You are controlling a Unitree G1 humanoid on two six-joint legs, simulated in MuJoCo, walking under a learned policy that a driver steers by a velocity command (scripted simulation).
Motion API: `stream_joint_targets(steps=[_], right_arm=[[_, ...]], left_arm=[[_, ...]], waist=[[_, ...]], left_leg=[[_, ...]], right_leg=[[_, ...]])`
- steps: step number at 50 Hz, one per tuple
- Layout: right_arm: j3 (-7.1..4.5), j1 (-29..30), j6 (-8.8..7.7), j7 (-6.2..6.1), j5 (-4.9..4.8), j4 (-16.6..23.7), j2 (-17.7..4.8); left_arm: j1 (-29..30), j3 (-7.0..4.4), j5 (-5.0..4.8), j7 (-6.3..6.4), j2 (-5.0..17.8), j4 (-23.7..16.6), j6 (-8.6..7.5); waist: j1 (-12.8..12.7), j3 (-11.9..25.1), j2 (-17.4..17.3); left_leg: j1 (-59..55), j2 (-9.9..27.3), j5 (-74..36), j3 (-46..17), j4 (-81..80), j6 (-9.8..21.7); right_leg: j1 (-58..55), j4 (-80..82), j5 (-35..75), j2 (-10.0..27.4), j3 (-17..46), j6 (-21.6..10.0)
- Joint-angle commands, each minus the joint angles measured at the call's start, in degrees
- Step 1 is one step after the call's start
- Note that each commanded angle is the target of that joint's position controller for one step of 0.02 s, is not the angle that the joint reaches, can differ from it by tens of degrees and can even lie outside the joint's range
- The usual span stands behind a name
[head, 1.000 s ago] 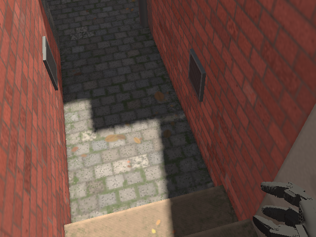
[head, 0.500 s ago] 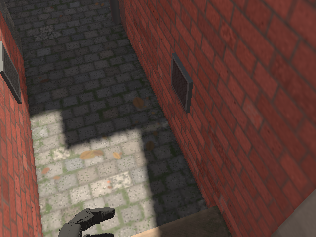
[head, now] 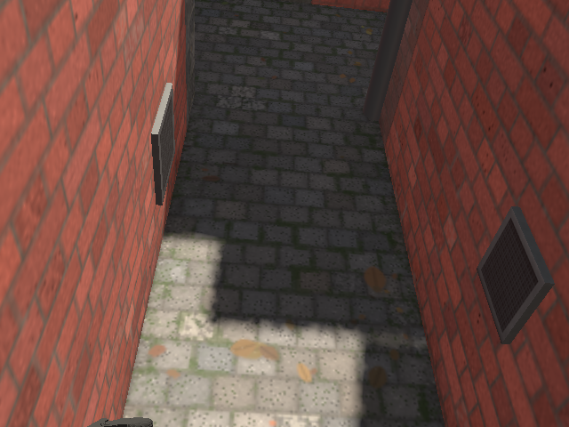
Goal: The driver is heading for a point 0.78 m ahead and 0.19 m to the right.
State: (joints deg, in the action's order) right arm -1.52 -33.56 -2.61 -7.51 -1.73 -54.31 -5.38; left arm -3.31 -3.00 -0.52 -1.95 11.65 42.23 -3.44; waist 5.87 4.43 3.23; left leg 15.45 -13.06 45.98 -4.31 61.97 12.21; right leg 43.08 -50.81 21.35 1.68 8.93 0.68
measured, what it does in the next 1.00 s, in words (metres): goes down, turning right: right foot 0.18 m lower, then left foot 0.18 m lower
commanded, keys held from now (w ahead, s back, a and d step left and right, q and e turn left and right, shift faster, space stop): w+e+shift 0.74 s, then shift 0.26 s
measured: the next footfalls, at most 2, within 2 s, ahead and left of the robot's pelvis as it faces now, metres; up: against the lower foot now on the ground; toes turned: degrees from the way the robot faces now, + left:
right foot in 0.18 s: +0.20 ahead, -0.13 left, -0.18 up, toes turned +7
left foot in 0.42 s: +0.49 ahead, +0.20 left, -0.36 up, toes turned -20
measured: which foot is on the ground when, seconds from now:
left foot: down 0.00-0.14, up 0.16-0.40, down 0.42-0.78, up 0.80-1.00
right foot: up 0.00-0.16, down 0.18-0.44, up 0.46-0.78, down 0.80-1.00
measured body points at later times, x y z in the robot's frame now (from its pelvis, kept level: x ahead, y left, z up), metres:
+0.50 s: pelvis +0.45 +0.06 -0.29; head +0.47 +0.12 +0.15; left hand +0.49 +0.28 -0.46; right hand +0.47 -0.25 -0.36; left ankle +0.45 +0.21 -1.01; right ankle +0.25 -0.09 -0.73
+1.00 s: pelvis +0.86 -0.10 -0.29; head +0.90 -0.11 +0.15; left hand +1.09 +0.03 -0.42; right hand +0.91 -0.43 -0.32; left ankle +1.05 -0.05 -0.96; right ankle +0.74 -0.13 -1.00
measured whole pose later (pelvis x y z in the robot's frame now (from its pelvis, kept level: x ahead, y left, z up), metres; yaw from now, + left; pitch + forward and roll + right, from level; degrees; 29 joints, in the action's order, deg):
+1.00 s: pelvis +0.86 -0.10 -0.29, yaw -44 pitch +4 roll +0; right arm 1.5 0.8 -6.2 -0.8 1.9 -30.6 -10.5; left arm -22.5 -1.4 0.3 1.5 13.3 36.7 1.5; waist 1.5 1.1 1.6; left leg 41.7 2.2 8.6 -5.7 56.6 -0.9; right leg 19.3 -45.0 -27.8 -5.6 5.6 -3.5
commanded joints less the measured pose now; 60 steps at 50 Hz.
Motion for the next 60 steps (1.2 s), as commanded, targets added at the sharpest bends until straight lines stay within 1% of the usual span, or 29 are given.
stream_joint_targets(steps=[1, 5, 7, 8, 9, 10, 11, 13, 15, 16, 18, 21, 23, 24, 26, 27, 30, 36, 38, 39, 40, 41, 42, 44, 47, 52, 53, 54, 60], right_arm=[[-1.5, -6.7, -0.28, -1.12, 0.75, -0.5, -9.6], [-2.7, -2.4, -0.63, -1.2, 1.65, -1.3, -11.9], [-3.66, 17.3, -1.59, -0.16, 3.95, 4.3, -16.1], [-4.71, 33.9, -3.28, -0.02, 2.95, 9.2, -18.7], [-3.42, 42.8, -3.95, -0.07, 3.25, 14.8, -12.8], [-1.7, 35.2, -4.64, 0.84, 3.43, 19.2, -7.8], [-1.21, 26.6, -5.26, 2.36, 3.88, 19.3, -6.0], [-2.5, 20.8, -5.47, 3.99, 0.29, 21.9, -8.5], [-4.27, 7.2, -4.47, 5.08, 0.31, 10.3, -12.3], [-5.09, -0.8, -4.66, 5.93, -1.39, 6.5, -13.8], [-3.37, 4.4, -3.11, 6.59, -0.95, 7.2, -11.2], [-3.85, -1.7, -2.14, 8.3, 2.33, 7.0, -15.9], [-6.05, -15.3, -1.72, 9.58, 3.51, 0.9, -24.5], [-9.27, -18.6, -0.88, 9.92, 0.62, -3.4, -32.6], [-6.68, -6.4, -1.64, 6.93, -1.41, 1.2, -23.4], [-4.85, 0.6, -2.63, 4.85, -2.48, 2.0, -18.3], [-0.39, 17.1, -2.94, 3.29, -1.45, 5.4, -10.9], [-4.87, 12.7, -4.23, 0.0, -0.8, 10.5, -24.2], [-6.79, 11.6, -3.52, 1.06, 0.33, 11.3, -29.0], [-6.6, 21.4, -4.24, 1.89, -1.05, 14.7, -27.1], [-1.47, 20.7, -6.42, 4.03, 0.98, 16.4, -10.3], [-1.06, 12.2, -8.7, 5.79, 1.92, 17.3, -11.8], [-1.52, 18.7, -9.49, 6.45, -0.85, 19.6, -15.0], [0.84, 24.4, -5.72, 6.4, 0.61, 23.3, -8.5], [1.27, 20.4, -1.33, 6.07, 3.06, 23.9, -12.3], [0.54, 12.0, -1.23, 6.8, 5.13, 17.4, -10.3], [-0.07, 6.3, -1.57, 7.06, 5.95, 16.9, -15.2], [0.51, 11.9, -2.52, 7.27, 5.89, 18.0, -14.4], [1.66, 26.3, -3.46, 6.71, 3.45, 21.4, -7.9]], left_arm=[[15.3, -0.12, 0.77, -2.0, 0.6, -8.0, -0.6], [2.7, -1.51, -0.22, -2.04, 3.7, -2.6, -0.14], [-38.8, -4.71, 1.9, -0.5, 11.4, 11.3, 0.63], [-65.0, -4.84, -0.16, 0.47, 11.7, 20.8, 0.41], [-61.7, -2.47, -1.7, 2.51, 5.0, 22.5, -0.5], [-50.1, 0.64, -1.01, 2.58, 2.4, 18.2, -4.45], [-38.6, 0.48, -2.05, 2.87, 0.8, 14.2, -5.19], [-3.4, -2.28, -4.62, 6.2, 9.9, 2.7, -5.61], [0.0, -3.82, 1.25, 6.89, 13.7, 1.3, -4.21], [-0.1, -3.13, -1.25, 6.95, 8.6, 1.0, -4.21], [-7.9, -1.6, -4.75, 7.27, 4.0, 2.1, -0.9], [-20.0, -0.29, -3.27, 3.61, 1.3, 4.6, 1.43], [-32.9, 0.37, -4.91, -0.02, -3.1, 4.8, -0.66], [-30.6, 1.07, -5.87, 1.34, -3.3, 0.9, -1.9], [-20.9, 1.72, -3.61, 0.69, -4.4, -3.3, 0.79], [-22.9, 1.25, -1.1, -0.09, -4.1, -3.2, 2.59], [-16.8, 0.44, -1.82, -0.19, -3.4, -9.7, 5.26], [-4.5, -0.34, 1.15, -0.86, 2.6, -20.2, 3.97], [-20.5, -4.05, -0.79, -0.1, 10.5, -17.2, 3.52], [-38.0, -5.03, -0.49, 0.15, 14.1, -12.5, 2.17], [-33.3, -3.26, -0.84, 0.44, 12.3, -9.7, 2.07], [-29.9, -0.75, 2.0, 0.0, 11.6, -14.0, 2.24], [-36.6, -1.25, 3.34, -0.79, 10.0, -10.9, 2.66], [-21.5, -2.13, 0.07, -0.24, 11.0, -11.8, 1.83], [-2.4, -0.61, 0.92, 2.72, 9.6, -16.3, 2.1], [-10.4, -0.48, 1.14, 4.16, 10.3, -10.5, 3.93], [-8.7, 0.5, 1.44, 3.39, 6.4, -14.1, 2.84], [-20.4, 1.63, 1.07, 2.81, 2.1, -12.6, 2.5], [-6.8, 0.81, 1.63, 4.53, 5.4, -12.6, 2.45]], waist=[[3.2, -12.7, -9.9], [-2.3, -12.0, -7.5], [-24.6, -5.1, 0.4], [-42.1, -4.7, 25.9], [-38.8, -11.9, 30.1], [-24.0, -11.6, 24.7], [-14.9, -5.1, 8.2], [3.6, -12.9, -9.2], [7.5, -4.4, -18.1], [8.4, -5.5, -16.1], [4.5, -5.5, -12.2], [4.0, 1.1, -11.5], [0.4, 4.7, -34.1], [-0.6, 5.9, -38.6], [-4.1, -6.1, -10.0], [-7.2, -8.5, -7.4], [-13.0, -21.2, -8.0], [-8.2, -14.2, -8.3], [-18.0, -5.1, -11.9], [-28.7, -4.4, -1.9], [-19.2, 1.9, 17.3], [-12.5, 16.4, 15.8], [-16.7, 16.5, 8.4], [-5.2, -3.1, -7.4], [6.2, -11.0, -7.8], [6.8, 11.8, -0.8], [8.6, 14.7, -19.1], [-0.8, 17.8, -25.0], [-5.6, 4.0, -5.6]], left_leg=[[15.2, 12.0, -31.9, -14.9, -20.6, -11.1], [6.9, 13.6, -55.2, -6.5, -4.0, -15.9], [36.1, 14.5, -85.3, 2.8, 28.6, -23.0], [59.2, 6.9, -31.7, 9.5, 73.3, -26.0], [64.2, 6.9, 1.2, 5.3, 80.7, -24.1], [71.7, 11.3, 4.8, -6.6, 76.3, -23.0], [64.8, 14.6, 1.7, -11.6, 61.6, -20.8], [38.0, 23.1, -16.5, -15.0, 5.3, -16.1], [-25.3, 20.2, -56.9, -3.3, 2.8, -15.1], [-27.0, 25.0, -68.8, -10.9, -5.6, -13.7], [-21.3, 25.0, -73.1, -8.6, -38.0, -13.1], [-32.1, 25.3, -57.0, -4.4, -32.4, -12.8], [-49.7, 33.4, -87.6, -11.8, -12.9, -15.3], [-46.6, 41.9, -55.7, -34.4, -27.3, -8.8], [-30.5, 41.9, -53.8, -40.2, -33.6, -11.5], [-20.6, 39.4, -65.4, -28.6, -24.9, -16.0], [16.5, 29.9, -43.1, -2.6, -31.9, -17.5], [5.3, 27.7, -114.8, 11.4, -35.8, -14.2], [6.8, 29.5, -141.5, 9.4, -10.2, -12.7], [20.8, 19.4, -93.5, 10.3, 28.5, -15.0], [30.6, 8.8, -13.6, 7.3, 55.1, -10.7], [33.5, 10.4, -5.6, -4.4, 63.2, -9.0], [39.6, 8.9, -7.9, -6.4, 58.3, -10.3], [42.4, 12.1, -16.1, -3.1, 41.0, -11.7], [19.7, 16.3, -22.9, 0.3, 6.2, -14.0], [-13.3, 7.6, -60.3, 7.9, -27.2, -11.2], [-24.0, 20.3, -90.6, -9.3, -30.1, -5.0], [-28.1, 30.7, -98.7, -32.1, -33.1, 1.8], [-10.8, 24.2, -89.3, -15.0, -37.7, -1.8]], right_leg=[[-8.4, 5.9, 6.5, -4.0, -3.8, -0.9], [-11.1, 0.3, -3.4, -8.7, -6.9, -2.8], [-58.2, -1.2, -9.9, -10.5, -14.1, -7.7], [-80.9, 13.8, 3.5, -2.5, -8.2, -15.8], [-70.6, 21.4, -4.9, 0.0, 2.1, -16.7], [-70.5, 12.0, -8.7, 1.0, 15.5, -18.6], [-62.0, 12.4, -13.5, 3.8, 27.3, -21.3], [-17.5, 30.5, -39.4, 8.1, 33.8, -18.1], [23.1, 20.6, -28.6, 0.3, 26.5, -14.8], [22.1, 8.3, -36.2, -3.4, 23.2, -12.0], [-2.6, -4.2, -49.3, -9.0, 12.2, -7.9], [-7.4, -39.0, -62.6, -12.3, 8.8, -5.5], [26.3, -75.4, -72.2, -11.3, 8.0, -3.8], [34.5, -82.4, -63.9, -8.0, 5.0, -2.7], [39.2, -79.8, -43.6, -1.9, 7.7, -4.9], [34.4, -73.4, -36.3, -0.3, 11.3, -5.4], [16.2, -53.4, -35.0, 0.5, 0.0, -2.0], [-12.3, -16.9, -32.2, -5.0, -21.1, -6.4], [-36.7, -10.3, -43.7, -10.0, -17.4, -11.0], [-51.8, 7.2, -32.3, -6.0, -6.1, -19.7], [-56.3, 7.4, -12.4, -1.7, 11.7, -23.1], [-59.7, 8.7, 0.2, 7.9, 29.7, -32.2], [-61.4, 18.3, -14.9, 9.9, 36.3, -35.2], [-34.9, 23.3, -31.2, 9.4, 34.2, -24.7], [1.1, 24.2, -14.9, 3.9, 14.1, -14.3], [-18.2, 1.6, -5.8, -4.5, -5.9, -3.6], [-10.3, -21.0, -35.9, -9.0, -4.1, 1.7], [-7.1, -33.9, -52.1, -8.8, 4.9, 3.6], [-7.1, -14.9, -49.2, 3.8, 1.2, 3.4]])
